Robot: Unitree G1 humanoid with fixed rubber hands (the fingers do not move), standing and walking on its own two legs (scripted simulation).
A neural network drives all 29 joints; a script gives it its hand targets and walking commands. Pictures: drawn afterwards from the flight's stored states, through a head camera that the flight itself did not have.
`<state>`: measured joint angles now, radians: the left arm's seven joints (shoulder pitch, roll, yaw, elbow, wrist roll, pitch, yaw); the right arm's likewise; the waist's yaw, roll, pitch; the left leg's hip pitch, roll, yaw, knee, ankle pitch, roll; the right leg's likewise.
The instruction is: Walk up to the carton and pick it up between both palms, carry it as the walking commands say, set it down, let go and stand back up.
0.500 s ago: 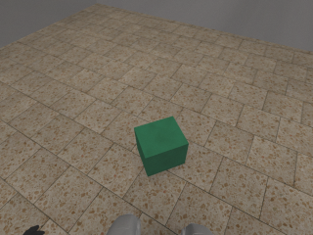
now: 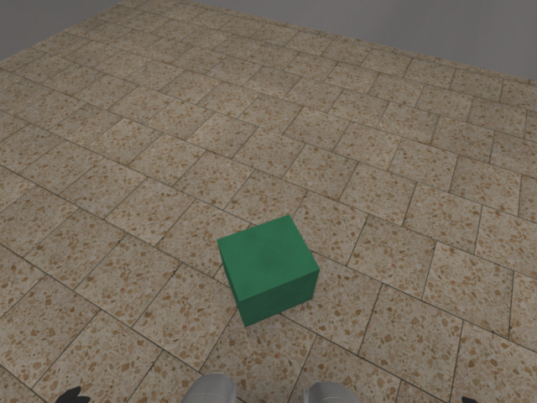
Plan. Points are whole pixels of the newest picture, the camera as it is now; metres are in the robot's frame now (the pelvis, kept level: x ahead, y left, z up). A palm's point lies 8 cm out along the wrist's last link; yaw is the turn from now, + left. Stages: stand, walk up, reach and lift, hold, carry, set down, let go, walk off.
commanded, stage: walk up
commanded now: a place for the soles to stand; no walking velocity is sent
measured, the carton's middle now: (267, 270) +0.59 +0.02 -0.60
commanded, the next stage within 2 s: none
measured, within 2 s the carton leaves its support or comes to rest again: neither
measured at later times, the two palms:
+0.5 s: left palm out of the picture +0.11 +0.34 -0.09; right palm (452, 387) +0.16 -0.28 -0.10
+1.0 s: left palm out of the picture +0.05 +0.34 -0.08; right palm out of the picture +0.07 -0.26 -0.07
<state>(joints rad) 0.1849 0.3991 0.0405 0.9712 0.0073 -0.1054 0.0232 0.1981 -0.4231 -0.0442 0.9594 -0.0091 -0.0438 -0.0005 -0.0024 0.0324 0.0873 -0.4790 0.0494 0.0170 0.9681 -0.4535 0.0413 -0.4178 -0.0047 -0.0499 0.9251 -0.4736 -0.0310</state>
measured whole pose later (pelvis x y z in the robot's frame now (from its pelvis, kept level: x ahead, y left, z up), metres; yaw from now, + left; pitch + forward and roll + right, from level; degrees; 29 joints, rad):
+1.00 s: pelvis -0.01 +0.04 +0.04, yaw +0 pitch -3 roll -1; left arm 0.11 0.36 0.01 1.16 0.02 -0.04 0.00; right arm 0.07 -0.37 -0.02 1.15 -0.02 -0.01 0.02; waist 0.01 0.02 0.07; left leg -0.29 0.02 0.06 0.58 -0.23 0.03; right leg -0.22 -0.03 -0.01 0.54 -0.26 0.04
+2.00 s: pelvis +0.04 +0.04 +0.05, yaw +0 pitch -2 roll +0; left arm 0.07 0.33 0.00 1.13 0.01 -0.03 0.01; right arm 0.06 -0.35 -0.01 1.13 0.00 -0.01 0.01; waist -0.02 0.01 0.05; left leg -0.14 -0.01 0.05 0.39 -0.21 0.03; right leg -0.07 -0.05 -0.01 0.36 -0.24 0.05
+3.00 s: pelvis +0.13 -0.16 +0.00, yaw +15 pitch -4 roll -1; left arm 0.20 0.39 0.09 0.90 0.02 0.00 -0.02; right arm 0.26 -0.41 -0.05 0.88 -0.01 -0.04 -0.04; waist 0.01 -0.01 0.12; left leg -0.41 -0.01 -0.12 1.03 -0.53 0.01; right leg -0.41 -0.04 -0.06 0.90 -0.41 0.01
